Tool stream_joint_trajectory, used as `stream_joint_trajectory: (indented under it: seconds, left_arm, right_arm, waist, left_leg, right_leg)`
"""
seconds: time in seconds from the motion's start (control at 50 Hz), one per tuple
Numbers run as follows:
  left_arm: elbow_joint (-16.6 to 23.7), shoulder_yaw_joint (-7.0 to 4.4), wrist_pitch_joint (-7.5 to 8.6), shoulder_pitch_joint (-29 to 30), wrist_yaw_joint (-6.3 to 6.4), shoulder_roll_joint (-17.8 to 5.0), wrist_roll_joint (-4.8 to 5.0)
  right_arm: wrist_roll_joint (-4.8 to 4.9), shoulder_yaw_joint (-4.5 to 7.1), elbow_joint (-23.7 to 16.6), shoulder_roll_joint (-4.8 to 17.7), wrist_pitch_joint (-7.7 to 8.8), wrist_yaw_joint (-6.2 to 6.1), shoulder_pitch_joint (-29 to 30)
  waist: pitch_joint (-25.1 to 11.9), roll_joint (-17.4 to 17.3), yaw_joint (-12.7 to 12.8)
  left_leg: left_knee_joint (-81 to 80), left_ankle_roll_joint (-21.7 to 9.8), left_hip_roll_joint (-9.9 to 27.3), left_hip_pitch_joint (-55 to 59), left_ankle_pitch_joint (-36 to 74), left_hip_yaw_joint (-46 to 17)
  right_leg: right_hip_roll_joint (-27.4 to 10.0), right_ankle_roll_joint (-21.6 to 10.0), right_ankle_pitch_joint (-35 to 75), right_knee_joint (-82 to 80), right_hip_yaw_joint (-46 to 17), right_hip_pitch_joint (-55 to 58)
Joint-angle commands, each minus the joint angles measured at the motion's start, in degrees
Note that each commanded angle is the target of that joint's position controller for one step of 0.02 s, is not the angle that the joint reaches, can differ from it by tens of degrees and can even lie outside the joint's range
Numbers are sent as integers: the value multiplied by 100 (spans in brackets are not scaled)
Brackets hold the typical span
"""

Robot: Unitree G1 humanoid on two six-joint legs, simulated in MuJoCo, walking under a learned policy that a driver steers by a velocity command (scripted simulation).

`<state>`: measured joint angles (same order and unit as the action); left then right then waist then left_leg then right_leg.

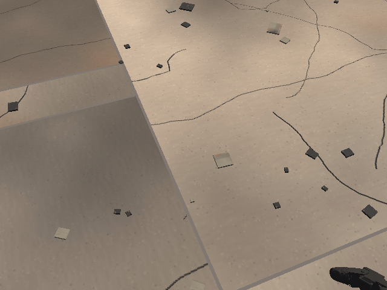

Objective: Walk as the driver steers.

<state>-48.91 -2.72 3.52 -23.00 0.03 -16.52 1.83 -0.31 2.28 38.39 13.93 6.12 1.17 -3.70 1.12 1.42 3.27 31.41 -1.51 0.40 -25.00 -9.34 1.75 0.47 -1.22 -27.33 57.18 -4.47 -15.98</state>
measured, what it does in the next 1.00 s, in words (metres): walks ahead, turning right: right foot, then left foot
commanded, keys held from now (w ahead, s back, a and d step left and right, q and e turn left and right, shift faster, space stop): w+e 0.82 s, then w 0.18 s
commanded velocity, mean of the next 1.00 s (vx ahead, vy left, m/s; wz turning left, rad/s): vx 0.50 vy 0.00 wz -0.51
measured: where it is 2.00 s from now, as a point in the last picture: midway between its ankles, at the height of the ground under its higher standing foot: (313, 176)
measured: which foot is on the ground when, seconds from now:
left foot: down 0.00-0.44, up 0.46-0.92, down 0.94-1.00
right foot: up 0.00-0.44, down 0.46-0.96, up 0.98-1.00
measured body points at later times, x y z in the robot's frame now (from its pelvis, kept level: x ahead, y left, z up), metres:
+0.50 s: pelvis +0.25 -0.07 -0.01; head +0.29 -0.08 +0.43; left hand +0.51 +0.13 -0.09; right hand +0.21 -0.36 -0.14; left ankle +0.10 +0.11 -0.67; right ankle +0.32 -0.17 -0.73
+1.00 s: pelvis +0.53 -0.13 +0.00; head +0.55 -0.14 +0.44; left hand +0.73 +0.09 -0.12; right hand +0.57 -0.45 -0.08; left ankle +0.66 -0.08 -0.73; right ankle +0.34 -0.17 -0.68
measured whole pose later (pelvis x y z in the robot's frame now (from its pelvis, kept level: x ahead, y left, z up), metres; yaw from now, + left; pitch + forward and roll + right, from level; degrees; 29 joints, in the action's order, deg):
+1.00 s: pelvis +0.53 -0.13 +0.00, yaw -32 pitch +2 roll +1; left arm -42.0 -4.0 2.0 -21.1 0.9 -17.0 1.6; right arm -0.3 3.0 41.6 15.7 7.3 2.0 -4.8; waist 0.1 1.6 2.4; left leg 31.4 -1.8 -2.4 -25.3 -8.8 0.1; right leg 4.5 -2.1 -28.3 53.6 -10.4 -13.1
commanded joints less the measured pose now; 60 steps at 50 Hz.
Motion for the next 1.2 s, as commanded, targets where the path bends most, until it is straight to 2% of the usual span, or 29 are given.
stream_joint_trajectory:
  seconds: [0.02, 0.04, 0.12, 0.24, 0.3, 0.36, 0.4, 0.42, 0.44, 0.46, 0.48, 0.5, 0.52, 0.54, 0.56, 0.58, 0.64, 0.74, 0.8, 0.86, 0.9, 0.92, 0.94, 0.96, 0.98, 1.0, 1.04, 1.1, 1.2]
  left_arm:
    - [665, -168, 101, 458, 19, -665, 19]
    - [656, -207, 21, 447, 22, -606, -22]
    - [735, -202, -202, 414, 17, -308, -30]
    - [1062, -139, -144, 1347, -149, -151, -66]
    - [1332, -98, -140, 1928, -255, -112, -67]
    - [1576, -119, -153, 2196, -337, -202, -63]
    - [1631, -207, -181, 1963, -352, -367, -77]
    - [1546, -306, -199, 1483, -339, -534, -72]
    - [1309, -479, -209, 569, -287, -812, -56]
    - [1095, -687, -267, -352, -160, -1330, -48]
    - [1165, -736, -204, -69, -141, -1947, -9]
    - [1330, -581, -112, -268, -176, -1419, -51]
    - [1264, -483, -33, -87, -199, -1116, -102]
    - [1296, -433, -1, 256, -193, -969, -82]
    - [1375, -372, -6, 657, -178, -779, -94]
    - [1483, -320, -1, 881, -151, -665, -167]
    - [1483, -340, 37, 904, -74, -768, -142]
    - [1306, -394, -12, 512, 68, -924, -72]
    - [1172, -414, -45, 243, 77, -968, -37]
    - [1079, -388, -77, 157, 104, -851, -42]
    - [1041, -375, -111, 217, 106, -796, -72]
    - [1054, -326, -118, 232, 94, -661, -92]
    - [1128, -217, -106, 259, 73, -405, -149]
    - [1181, -117, -50, -503, 78, -98, -35]
    - [1136, -117, -2, -603, 91, -341, 23]
    - [1156, -222, 3, -29, 80, -766, 56]
    - [1349, -214, 18, 780, 66, -733, -99]
    - [1299, -186, 9, 657, 6, -448, -117]
    - [1490, -54, 57, 1358, -16, -178, -166]
  right_arm:
    - [29, 241, 131, 704, -34, -41, -1194]
    - [2, 199, 145, 549, -2, -26, -919]
    - [-58, 289, 329, 695, 131, -37, -669]
    - [-32, 365, 599, 972, 54, -155, -937]
    - [37, 417, 739, 1145, -40, -174, -1223]
    - [132, 469, 847, 1278, -166, -174, -1346]
    - [181, 515, 836, 1447, -237, -199, -1255]
    - [204, 533, 824, 1515, -282, -215, -1201]
    - [228, 504, 802, 1467, -316, -230, -1119]
    - [93, 398, 704, 1213, -276, -243, -1219]
    - [-108, 125, 353, 371, -104, -152, -1720]
    - [112, 191, 314, 859, 118, -73, -1069]
    - [303, 252, 143, 1087, 214, -37, -557]
    - [219, 217, 152, 993, 259, -73, -528]
    - [65, 247, 227, 1019, 247, -115, -561]
    - [25, 284, 253, 1057, 179, -111, -702]
    - [-52, 262, 229, 868, -1, -113, -729]
    - [-34, 117, -41, 575, -13, -69, 317]
    - [57, 126, -186, 661, 40, 0, 724]
    - [70, 198, -196, 864, 113, 65, 650]
    - [53, 253, -103, 930, 163, 73, 260]
    - [6, 327, 23, 1035, 186, 47, -196]
    - [-81, 398, 104, 1264, 212, 16, -926]
    - [-154, 547, 288, 1794, 159, 3, -1693]
    - [28, 503, 450, 1511, 122, 78, -1946]
    - [107, 385, 393, 1114, 98, 70, -1661]
    - [16, 263, 327, 831, 11, 43, -1105]
    - [-13, 189, 387, 691, 35, 20, -965]
    - [83, 267, 603, 1056, 14, -44, -1245]
  waist:
    - [-602, -708, -679]
    - [-345, -801, -488]
    - [-47, -660, -210]
    - [180, -408, -500]
    - [371, -340, -729]
    - [435, -409, -744]
    - [145, -619, -504]
    - [-172, -682, -203]
    - [-643, -562, 311]
    - [-1182, 74, 659]
    - [-1656, 1549, -115]
    - [-2220, 777, 381]
    - [-1398, 501, 403]
    - [-966, 66, 132]
    - [-658, -70, -114]
    - [-574, 52, -317]
    - [-418, 14, -460]
    - [-131, 250, -94]
    - [-79, 357, 74]
    - [-113, 490, 16]
    - [-164, 647, -195]
    - [-395, 629, -416]
    - [-1062, 308, -754]
    - [-1897, -1230, -642]
    - [-1853, -1820, -713]
    - [-1014, -1120, -814]
    - [-188, -505, -658]
    - [-132, -761, -367]
    - [-49, -557, -535]
  left_leg:
    - [-1628, -1003, 1821, 2660, -571, -2248]
    - [-1865, -924, 1618, 2118, -293, -1784]
    - [-2366, -984, 1517, 1420, 722, -721]
    - [-2381, -823, 1383, 1849, 1258, 367]
    - [-2309, -783, 1559, 2321, 1256, 561]
    - [-1950, -654, 1717, 2896, 1834, 723]
    - [-1232, -523, 1697, 3057, 3681, 922]
    - [-475, -444, 1618, 3025, 4585, 1035]
    - [727, -265, 1386, 2615, 4725, 1217]
    - [2501, 30, 1140, 1148, 2943, 1221]
    - [4434, 367, -74, -1442, -2336, 574]
    - [4951, 248, -74, -2024, -2433, -664]
    - [4830, 106, 162, -2438, -1876, -650]
    - [4327, 41, 409, -2198, -1374, -651]
    - [3836, 77, 575, -1789, -1113, -643]
    - [3592, 111, 682, -1374, -926, -692]
    - [2890, 363, 605, -1050, -601, -541]
    - [747, 543, 223, -746, 1132, -454]
    - [112, 499, 40, -444, 1438, -510]
    - [-251, 319, 52, -309, 1106, -619]
    - [-436, 112, 23, 162, 758, -461]
    - [-599, -51, -21, 852, 688, -357]
    - [-445, -396, 628, 2092, 665, -952]
    - [-686, -1348, 1822, 4177, -277, -3241]
    - [-1443, -1601, 2230, 4417, -1776, -4824]
    - [-1563, -1361, 2073, 3777, -2319, -4269]
    - [-1735, -1133, 1603, 2430, -1331, -2929]
    - [-2047, -1087, 1201, 1716, -145, -2065]
    - [-2304, -1140, 1124, 1746, 975, -1229]
  right_leg:
    - [-592, -3, 509, 1369, -133, -2745]
    - [-744, 15, 792, 1133, -161, -2491]
    - [-858, 149, 1524, 867, -180, -2247]
    - [-764, 119, 3005, -933, 121, -2350]
    - [-717, 3, 2911, -1550, 377, -2452]
    - [-599, -204, 2272, -1892, 621, -2477]
    - [-248, -426, 1670, -1970, 965, -1828]
    - [19, -569, 1479, -2044, 1141, -1148]
    - [322, -775, 1845, -2456, 1215, 156]
    - [-273, -1113, 2007, -2596, 89, 1970]
    - [-1692, -2194, 1058, -3238, -3229, 3704]
    - [-1975, -2266, 537, -4011, -4212, 3893]
    - [-1834, -1973, 1028, -4068, -3394, 3372]
    - [-1584, -1773, 1583, -4022, -2701, 2538]
    - [-1360, -1630, 2205, -4065, -2150, 1754]
    - [-1225, -1591, 2636, -4184, -1869, 1239]
    - [-1024, -1635, 3326, -4408, -1412, 523]
    - [-588, -1255, 2746, -4359, -923, 134]
    - [-690, -1140, 2301, -4192, -1214, 241]
    - [-929, -1037, 2134, -3766, -1613, 776]
    - [-962, -917, 2506, -3410, -1702, 944]
    - [-714, -786, 3048, -2907, -1573, 917]
    - [-413, -583, 2834, -1643, -1243, 475]
    - [392, -101, 1237, 411, -510, -1448]
    - [417, -17, -599, 1364, -603, -2537]
    - [132, -44, -205, 1764, -733, -2961]
    - [-267, -68, 528, 1359, -353, -2814]
    - [-581, -32, 971, 628, -123, -2200]
    - [-660, 139, 2087, -940, 142, -2264]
